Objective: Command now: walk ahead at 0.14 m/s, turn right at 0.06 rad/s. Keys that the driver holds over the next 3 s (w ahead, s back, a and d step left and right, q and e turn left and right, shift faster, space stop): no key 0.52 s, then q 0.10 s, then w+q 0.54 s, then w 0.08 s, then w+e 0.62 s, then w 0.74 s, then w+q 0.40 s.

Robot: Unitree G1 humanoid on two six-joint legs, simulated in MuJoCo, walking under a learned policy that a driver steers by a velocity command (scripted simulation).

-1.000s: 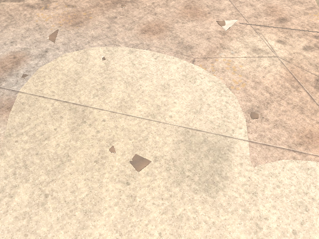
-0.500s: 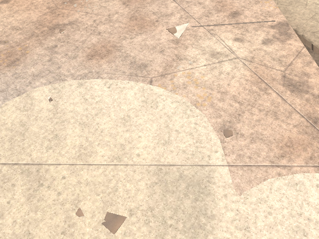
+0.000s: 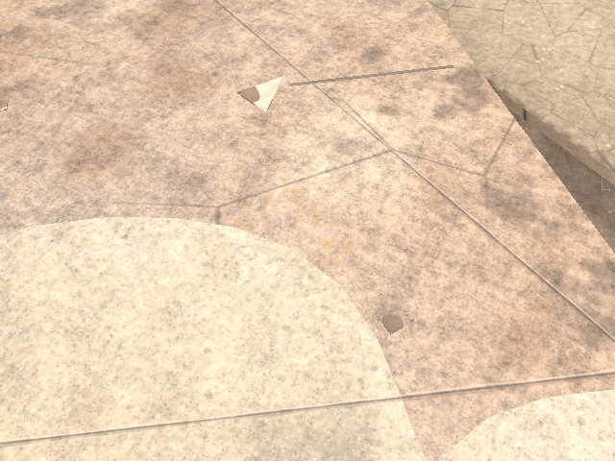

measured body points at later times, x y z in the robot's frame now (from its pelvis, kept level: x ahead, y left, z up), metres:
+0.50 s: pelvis +0.06 -0.03 +0.00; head +0.06 -0.04 +0.45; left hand +0.09 +0.21 -0.15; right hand +0.06 -0.26 -0.16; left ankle +0.03 +0.07 -0.75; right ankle +0.08 -0.12 -0.75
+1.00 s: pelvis +0.10 +0.03 -0.02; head +0.09 +0.05 +0.43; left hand +0.09 +0.30 -0.17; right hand +0.19 -0.22 -0.14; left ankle +0.07 +0.10 -0.75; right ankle +0.07 -0.12 -0.72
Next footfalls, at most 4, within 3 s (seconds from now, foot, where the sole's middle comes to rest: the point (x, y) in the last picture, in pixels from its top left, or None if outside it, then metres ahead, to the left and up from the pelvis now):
0.18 right None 0.12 -0.12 -0.78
0.96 left None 0.11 0.11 -0.78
1.44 right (262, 438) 0.49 0.09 -0.78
1.98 left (170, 326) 0.76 0.32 -0.78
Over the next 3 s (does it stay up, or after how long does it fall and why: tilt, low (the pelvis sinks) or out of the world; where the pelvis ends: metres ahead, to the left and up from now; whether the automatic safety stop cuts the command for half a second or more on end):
stays up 1.14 0.22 -0.02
